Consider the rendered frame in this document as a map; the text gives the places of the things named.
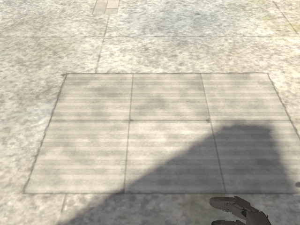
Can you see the right robot hand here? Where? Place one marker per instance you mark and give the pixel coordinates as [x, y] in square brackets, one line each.
[240, 208]

